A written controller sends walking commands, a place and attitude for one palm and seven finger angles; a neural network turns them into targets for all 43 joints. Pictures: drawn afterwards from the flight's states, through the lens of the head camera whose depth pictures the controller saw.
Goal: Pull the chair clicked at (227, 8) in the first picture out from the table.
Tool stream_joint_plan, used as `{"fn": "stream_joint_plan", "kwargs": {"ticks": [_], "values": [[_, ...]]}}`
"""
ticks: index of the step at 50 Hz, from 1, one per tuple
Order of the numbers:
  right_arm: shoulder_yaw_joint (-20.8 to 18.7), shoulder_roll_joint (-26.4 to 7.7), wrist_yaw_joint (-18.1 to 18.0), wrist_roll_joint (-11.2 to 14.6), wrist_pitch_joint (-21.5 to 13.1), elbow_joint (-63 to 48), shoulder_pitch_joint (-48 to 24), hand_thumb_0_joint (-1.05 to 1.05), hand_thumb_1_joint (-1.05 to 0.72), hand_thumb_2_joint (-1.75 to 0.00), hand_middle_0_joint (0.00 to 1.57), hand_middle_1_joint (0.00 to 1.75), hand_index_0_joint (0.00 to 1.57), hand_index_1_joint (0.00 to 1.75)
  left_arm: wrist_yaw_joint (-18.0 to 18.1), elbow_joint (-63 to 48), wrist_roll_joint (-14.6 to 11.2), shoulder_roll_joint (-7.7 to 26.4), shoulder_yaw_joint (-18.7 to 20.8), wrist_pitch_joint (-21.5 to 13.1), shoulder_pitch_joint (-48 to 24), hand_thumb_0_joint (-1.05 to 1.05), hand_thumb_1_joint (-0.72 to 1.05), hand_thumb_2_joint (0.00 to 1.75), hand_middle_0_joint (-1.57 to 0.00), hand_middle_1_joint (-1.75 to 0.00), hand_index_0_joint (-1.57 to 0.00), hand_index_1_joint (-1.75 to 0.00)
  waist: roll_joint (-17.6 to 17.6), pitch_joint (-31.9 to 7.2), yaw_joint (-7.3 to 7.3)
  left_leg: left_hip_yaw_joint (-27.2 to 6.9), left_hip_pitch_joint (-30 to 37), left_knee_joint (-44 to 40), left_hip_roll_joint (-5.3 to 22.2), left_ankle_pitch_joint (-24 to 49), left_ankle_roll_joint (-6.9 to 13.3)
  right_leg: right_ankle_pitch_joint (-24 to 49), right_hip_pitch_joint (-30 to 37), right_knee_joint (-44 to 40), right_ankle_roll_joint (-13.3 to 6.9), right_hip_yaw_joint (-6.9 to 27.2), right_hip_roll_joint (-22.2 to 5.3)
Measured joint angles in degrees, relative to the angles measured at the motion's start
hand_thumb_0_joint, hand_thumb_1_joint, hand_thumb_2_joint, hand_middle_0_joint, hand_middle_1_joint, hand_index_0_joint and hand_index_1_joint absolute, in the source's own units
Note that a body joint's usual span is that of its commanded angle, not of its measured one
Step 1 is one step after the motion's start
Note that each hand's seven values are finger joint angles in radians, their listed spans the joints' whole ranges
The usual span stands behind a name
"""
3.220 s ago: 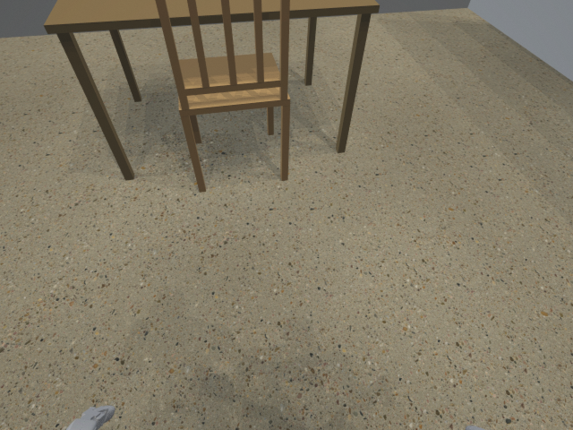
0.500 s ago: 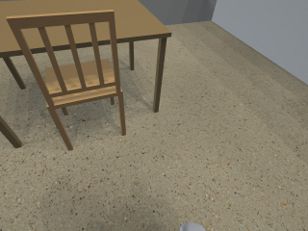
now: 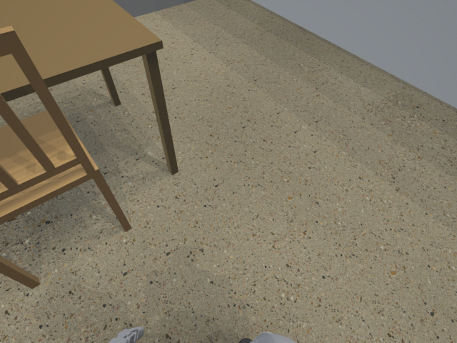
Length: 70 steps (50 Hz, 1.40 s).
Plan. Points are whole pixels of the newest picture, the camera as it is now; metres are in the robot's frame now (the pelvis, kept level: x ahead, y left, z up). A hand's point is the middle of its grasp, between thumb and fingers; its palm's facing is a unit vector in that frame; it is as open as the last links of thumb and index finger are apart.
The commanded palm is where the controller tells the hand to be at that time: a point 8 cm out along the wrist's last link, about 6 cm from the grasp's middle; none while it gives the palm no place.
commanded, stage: turn to face it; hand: left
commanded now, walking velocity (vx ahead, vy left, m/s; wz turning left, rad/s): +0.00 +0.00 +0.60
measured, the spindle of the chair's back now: out of the picture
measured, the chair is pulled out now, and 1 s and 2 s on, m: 0.00 0.00 0.00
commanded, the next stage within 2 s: take the last steps up to it in 1.20 s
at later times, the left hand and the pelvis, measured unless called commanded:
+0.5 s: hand out of the picture +0.14 +0.22 -0.19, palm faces +0.23 -0.95 -0.20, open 7.4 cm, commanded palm none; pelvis +0.14 +0.03 -0.01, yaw +10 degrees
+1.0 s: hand out of the picture +0.15 +0.20 -0.13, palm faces +0.46 -0.84 -0.30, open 7.4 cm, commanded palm none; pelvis +0.15 -0.03 +0.01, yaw +27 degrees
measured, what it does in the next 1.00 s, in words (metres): walks ahead, turning left: right foot, then left foot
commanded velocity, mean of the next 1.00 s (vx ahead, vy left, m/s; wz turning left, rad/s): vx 0.00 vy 0.00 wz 0.57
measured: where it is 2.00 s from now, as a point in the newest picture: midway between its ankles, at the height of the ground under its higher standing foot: outside the picture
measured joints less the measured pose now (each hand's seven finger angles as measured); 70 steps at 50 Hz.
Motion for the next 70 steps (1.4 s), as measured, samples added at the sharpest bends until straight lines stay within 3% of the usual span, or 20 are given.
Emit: {"fn": "stream_joint_plan", "kwargs": {"ticks": [1,4,7,12,18,22,23,24,26,29,36,44,45,48,51,54,62,65,67,70], "values": [[-0.09,0.05,0.22,0.47,0.45,-0.01,0.26,0.00,-0.90,-0.90,0.20,0.30,0.20,0.30,0.08,-0.40,-0.01,0.27,-0.02,-0.97,0.16,0.01,0.91,0.90,-0.20,-0.30,-0.19,-0.30,-0.51,-0.40,0.58,-0.82,-3.36,9.17,1.43,1.80,-0.33,2.10,1.37,-0.72,-1.58,0.12,0.18],[-0.72,-0.83,-0.02,1.11,1.81,-0.47,-3.47,0.01,-0.90,-0.90,0.20,0.30,0.20,0.30,1.21,-0.30,-1.00,0.48,-0.30,-2.52,0.69,0.00,0.91,0.89,-0.20,-0.30,-0.20,-0.30,-0.35,0.06,1.06,-11.72,-16.77,38.01,1.88,0.54,-1.29,-3.54,3.87,1.87,-2.33,0.54,1.04],[-1.32,-2.08,-0.26,0.68,2.72,-2.75,-8.75,0.01,-0.91,-0.90,0.20,0.30,0.20,0.30,3.00,0.49,-1.65,0.76,0.30,-3.21,2.31,-0.01,0.93,0.89,-0.20,-0.30,-0.20,-0.30,0.18,-0.97,0.97,-17.35,-26.99,44.15,2.24,4.11,-1.63,-3.99,8.31,-2.43,-0.65,0.72,1.53],[-1.50,-3.40,-0.09,0.21,3.13,-7.39,-16.11,0.00,-0.91,-0.90,0.20,0.30,0.19,0.30,3.55,2.06,-0.84,1.79,-0.25,-2.34,3.80,-0.02,0.94,0.89,-0.20,-0.30,-0.20,-0.30,1.32,-2.71,-0.25,-18.95,-34.84,31.88,3.33,10.42,-2.53,-3.98,13.21,-7.50,-0.21,-0.55,0.49],[-1.66,-5.65,1.10,-0.12,4.65,-8.58,-19.86,0.01,-0.94,-0.90,0.20,0.30,0.19,0.30,3.26,0.85,-0.67,1.40,-0.26,-1.12,5.00,-0.01,0.93,0.89,-0.20,-0.30,-0.20,-0.30,1.09,-2.06,1.78,-15.59,-32.37,18.70,2.26,11.77,-2.82,-7.98,16.60,-6.04,1.77,-3.79,-1.77],[-1.54,-6.10,1.97,-0.45,5.08,-10.19,-21.34,0.01,-0.93,-0.90,0.20,0.30,0.19,0.30,3.10,0.03,-0.64,1.81,-0.03,-0.22,6.95,0.00,0.92,0.89,-0.20,-0.30,-0.20,-0.30,-0.58,-0.72,3.10,-13.30,-26.85,9.82,-0.12,12.88,-1.55,-13.19,16.26,0.58,3.60,-5.88,-4.47],[-1.64,-6.27,2.06,-0.62,4.84,-10.86,-21.57,0.01,-0.93,-0.90,0.20,0.30,0.19,0.30,3.00,0.02,-0.86,2.01,0.12,0.17,7.57,0.00,0.92,0.89,-0.20,-0.30,-0.20,-0.30,-1.01,-0.55,3.10,-13.11,-25.72,7.91,-0.94,14.80,0.62,-14.79,14.81,4.71,4.21,-6.09,-5.69],[-1.76,-6.22,2.02,-0.70,4.49,-11.50,-22.02,0.01,-0.92,-0.90,0.20,0.30,0.19,0.30,2.90,0.10,-1.24,2.37,0.28,0.84,7.63,0.00,0.91,0.89,-0.20,-0.30,-0.20,-0.30,-1.71,-0.08,3.05,-13.08,-26.31,8.91,-1.83,14.05,2.42,-16.98,12.03,11.26,5.47,-4.45,-6.60],[-1.54,-6.23,1.95,-0.34,3.87,-12.52,-22.74,0.01,-0.92,-0.90,0.20,0.30,0.19,0.30,3.03,-0.24,-1.40,3.10,0.32,2.32,7.36,0.00,0.91,0.89,-0.20,-0.30,-0.20,-0.30,-2.32,1.10,3.26,-13.31,-26.61,9.85,-2.79,12.32,3.95,-21.01,5.87,24.51,6.87,1.32,-5.90],[-1.45,-6.35,1.53,-0.18,4.04,-13.17,-22.91,0.00,-0.91,-0.90,0.20,0.30,0.20,0.30,2.96,-0.93,-1.13,3.72,0.88,3.30,6.36,0.00,0.91,0.89,-0.20,-0.30,-0.20,-0.30,-2.01,1.66,3.41,-14.50,-25.56,6.42,-3.77,13.74,3.57,-18.22,-0.72,32.90,7.93,6.26,-5.34],[-1.87,-7.13,1.81,-0.19,5.14,-13.60,-22.76,0.00,-0.91,-0.90,0.20,0.30,0.20,0.30,2.66,-3.67,-0.98,4.34,1.49,3.47,4.37,0.01,0.91,0.89,-0.20,-0.30,-0.20,-0.30,0.46,0.60,3.27,-18.80,-24.26,-0.88,-5.25,18.43,3.41,-12.67,-3.36,23.16,9.19,10.85,-5.95],[-3.25,-8.29,2.37,-0.24,6.49,-14.75,-22.35,0.00,-0.90,-0.90,0.20,0.30,0.20,0.30,2.89,-6.44,-1.37,4.40,1.05,2.72,2.99,0.00,0.91,0.90,-0.20,-0.30,-0.20,-0.30,2.19,-0.87,2.04,-24.57,-26.61,0.17,-6.84,19.62,0.77,-9.52,5.36,3.35,8.63,10.27,-2.94],[-3.51,-8.66,2.46,-0.04,6.77,-14.91,-22.13,0.00,-0.90,-0.90,0.20,0.30,0.20,0.30,2.92,-6.95,-1.20,4.27,0.86,2.24,3.28,0.00,0.91,0.90,-0.20,-0.30,-0.20,-0.30,2.41,-1.26,2.21,-25.15,-27.66,1.81,-7.14,18.89,0.36,-8.22,7.11,-0.90,7.62,9.82,-2.81],[-4.47,-10.09,2.47,-0.14,7.73,-14.52,-22.29,0.01,-0.90,-0.90,0.20,0.30,0.20,0.30,3.06,-7.32,-0.60,2.84,-0.23,1.75,4.15,0.00,0.90,0.89,-0.20,-0.30,-0.20,-0.30,3.84,-1.05,2.29,-25.39,-32.44,16.73,-7.87,6.08,-0.93,-6.35,7.99,-0.82,5.20,7.33,-3.20],[-4.74,-10.79,2.91,-0.31,8.01,-14.41,-22.22,0.01,-0.91,-0.90,0.20,0.30,0.20,0.30,3.17,-7.11,-0.63,2.12,-0.69,1.72,5.75,0.00,0.90,0.89,-0.20,-0.30,-0.20,-0.30,3.29,-1.21,2.32,-23.12,-35.22,30.35,-7.01,5.37,-2.07,-4.97,10.10,-3.42,4.83,5.66,-4.55],[-4.52,-10.75,3.08,-0.20,7.89,-14.29,-22.09,0.01,-0.91,-0.90,0.20,0.30,0.19,0.30,3.13,-6.56,-0.54,2.00,-1.00,1.52,6.70,0.00,0.90,0.89,-0.20,-0.30,-0.20,-0.30,2.06,-1.01,2.20,-21.69,-34.06,33.41,-5.25,5.85,-3.16,-4.39,11.52,-5.00,4.84,3.95,-5.91],[-2.87,-9.73,2.71,0.35,8.05,-13.15,-24.43,0.01,-0.91,-0.90,0.20,0.30,0.19,0.30,2.73,-5.12,0.00,2.66,-1.13,1.24,8.68,0.00,0.90,0.89,-0.20,-0.30,-0.20,-0.30,-0.52,0.41,4.59,-19.20,-23.44,15.79,-3.26,1.87,-3.05,-5.07,10.74,-3.27,5.97,0.19,-8.68],[-2.06,-9.33,2.66,0.41,6.81,-13.81,-25.21,0.01,-0.91,-0.90,0.20,0.30,0.19,0.30,2.67,-3.96,-0.48,3.70,-0.68,1.85,10.01,0.00,0.90,0.89,-0.20,-0.30,-0.20,-0.30,-0.90,0.18,5.06,-18.01,-17.35,2.88,-3.37,9.57,-1.58,-6.61,8.86,0.44,7.31,-0.96,-9.39],[-1.66,-8.05,2.43,0.16,5.78,-13.93,-25.79,0.01,-0.91,-0.90,0.20,0.30,0.19,0.30,2.77,-2.72,-0.86,5.19,-0.16,3.04,9.86,0.00,0.90,0.89,-0.20,-0.30,-0.20,-0.30,-2.88,0.62,5.28,-17.78,-17.78,3.28,-4.61,9.10,1.07,-12.31,5.66,7.86,7.90,2.29,-9.57],[-0.58,-6.62,1.88,-0.18,4.92,-13.88,-25.28,0.00,-0.91,-0.90,0.20,0.30,0.20,0.30,2.65,-0.93,-0.64,6.33,0.46,4.20,10.01,0.01,0.90,0.89,-0.20,-0.30,-0.20,-0.30,-3.67,0.13,5.89,-17.63,-16.66,1.82,-4.84,9.20,2.16,-16.55,0.86,20.11,7.66,6.50,-7.29]]}}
